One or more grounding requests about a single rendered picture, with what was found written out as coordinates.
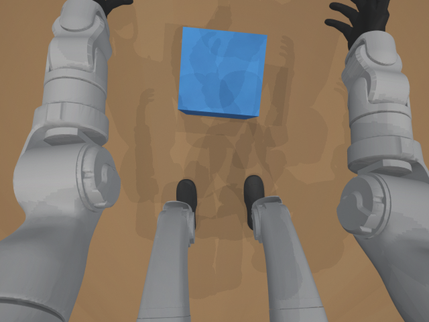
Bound carton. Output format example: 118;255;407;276
178;27;267;119

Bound robot left forearm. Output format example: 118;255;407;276
13;0;112;203

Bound left robot upper arm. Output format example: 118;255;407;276
0;142;121;322

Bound robot right forearm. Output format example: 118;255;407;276
341;30;429;184

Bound right robot upper arm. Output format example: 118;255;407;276
336;172;429;322

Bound robot foot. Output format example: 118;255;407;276
244;175;265;230
176;179;197;229

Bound robot right hand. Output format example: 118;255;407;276
324;0;390;50

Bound robot left hand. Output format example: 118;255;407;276
93;0;133;18

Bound left robot foot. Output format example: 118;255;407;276
176;179;197;229

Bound right robot foot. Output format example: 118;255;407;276
244;175;265;230

